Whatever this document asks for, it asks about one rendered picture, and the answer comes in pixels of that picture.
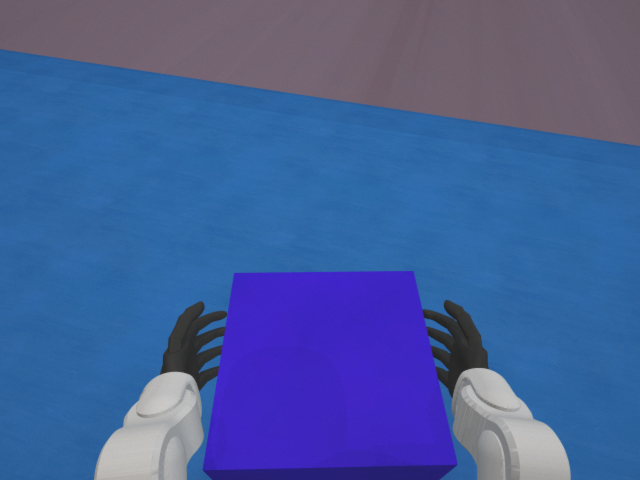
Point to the left robot hand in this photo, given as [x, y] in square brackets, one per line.
[183, 344]

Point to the carton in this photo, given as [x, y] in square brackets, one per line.
[327, 376]

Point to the robot right forearm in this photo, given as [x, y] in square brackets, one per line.
[498, 430]

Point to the robot left forearm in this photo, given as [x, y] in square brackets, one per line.
[160, 434]

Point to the right robot hand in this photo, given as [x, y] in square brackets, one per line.
[465, 345]

